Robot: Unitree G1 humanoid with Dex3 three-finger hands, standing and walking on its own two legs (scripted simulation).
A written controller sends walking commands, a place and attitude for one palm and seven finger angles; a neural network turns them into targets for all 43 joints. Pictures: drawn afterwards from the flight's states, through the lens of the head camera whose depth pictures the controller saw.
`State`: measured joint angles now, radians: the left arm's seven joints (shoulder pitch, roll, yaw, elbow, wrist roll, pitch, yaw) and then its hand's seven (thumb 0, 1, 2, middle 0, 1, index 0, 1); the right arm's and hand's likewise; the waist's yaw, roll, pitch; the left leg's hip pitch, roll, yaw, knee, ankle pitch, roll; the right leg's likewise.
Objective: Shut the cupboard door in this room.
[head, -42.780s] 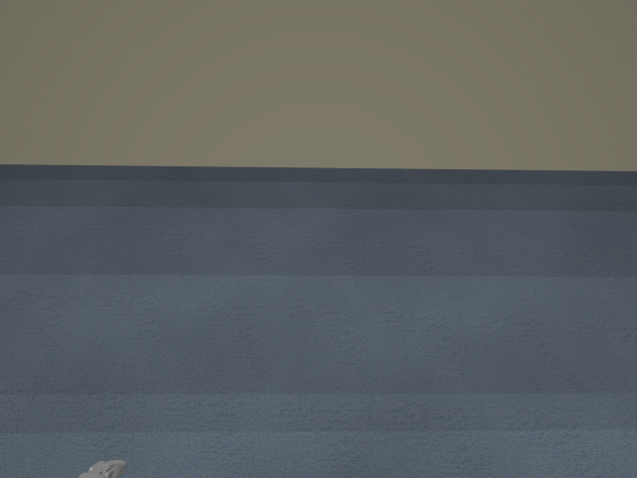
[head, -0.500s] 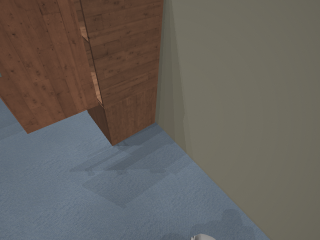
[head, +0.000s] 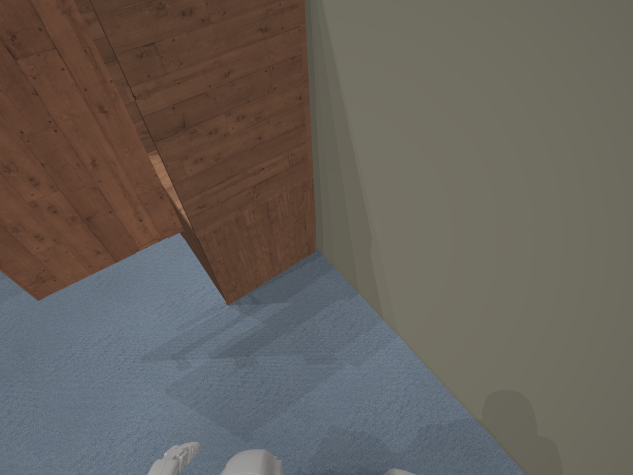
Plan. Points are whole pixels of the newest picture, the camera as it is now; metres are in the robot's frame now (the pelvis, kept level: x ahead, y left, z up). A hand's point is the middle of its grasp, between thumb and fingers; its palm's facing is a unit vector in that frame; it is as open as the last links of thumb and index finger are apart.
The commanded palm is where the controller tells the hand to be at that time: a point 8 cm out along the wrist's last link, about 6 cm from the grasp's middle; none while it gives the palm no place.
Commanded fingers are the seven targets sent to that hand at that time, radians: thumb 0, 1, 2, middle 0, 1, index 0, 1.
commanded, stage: turn to face it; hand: left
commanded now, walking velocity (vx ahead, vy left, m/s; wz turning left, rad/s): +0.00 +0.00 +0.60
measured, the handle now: out of the picture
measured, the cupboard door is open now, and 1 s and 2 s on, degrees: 88 88 88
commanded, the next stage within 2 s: take the last steps up to it in 0.94 s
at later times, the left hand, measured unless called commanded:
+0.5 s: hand out of the picture +0.00 +0.28 -0.16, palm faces +0.33 -0.91 -0.26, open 7.4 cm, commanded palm none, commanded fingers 0.00 0.90 0.90 -0.20 -0.30 -0.20 -0.30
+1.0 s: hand out of the picture +0.01 +0.18 -0.13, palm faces +0.50 -0.82 -0.28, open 7.4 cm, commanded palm none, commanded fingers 0.00 0.90 0.90 -0.20 -0.30 -0.20 -0.30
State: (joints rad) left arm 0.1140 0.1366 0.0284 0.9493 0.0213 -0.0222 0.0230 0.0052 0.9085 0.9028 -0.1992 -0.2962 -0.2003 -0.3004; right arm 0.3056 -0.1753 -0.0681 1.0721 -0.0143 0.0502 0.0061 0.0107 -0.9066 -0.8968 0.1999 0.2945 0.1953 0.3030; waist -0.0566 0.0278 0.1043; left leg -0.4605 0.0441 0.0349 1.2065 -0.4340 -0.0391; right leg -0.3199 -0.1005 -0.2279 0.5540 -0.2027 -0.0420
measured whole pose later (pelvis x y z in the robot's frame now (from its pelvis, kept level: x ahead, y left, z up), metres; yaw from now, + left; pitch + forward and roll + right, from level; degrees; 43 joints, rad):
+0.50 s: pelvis +0.02 +0.05 +0.01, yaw +16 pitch +0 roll -2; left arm 0.21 0.28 0.08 0.95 0.02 0.06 0.01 0.01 0.91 0.90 -0.20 -0.30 -0.20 -0.30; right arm 0.15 -0.21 -0.04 0.90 -0.01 0.02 0.00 0.01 -0.90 -0.90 0.20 0.29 0.20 0.30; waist 0.03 -0.03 0.08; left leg -0.25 -0.03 0.00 0.46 -0.21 0.06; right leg -0.51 -0.10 -0.03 1.09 -0.36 0.11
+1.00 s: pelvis +0.03 -0.03 +0.01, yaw +31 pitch -1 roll +3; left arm 0.19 0.15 0.03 0.90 0.02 0.01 0.02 0.01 0.90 0.90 -0.20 -0.30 -0.20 -0.30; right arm 0.20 -0.27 -0.09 0.98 -0.02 0.08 0.02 0.01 -0.91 -0.90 0.20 0.29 0.19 0.30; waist -0.02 0.04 0.08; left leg -0.46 0.00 -0.04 1.12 -0.38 -0.06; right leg -0.22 -0.07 -0.12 0.50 -0.27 -0.04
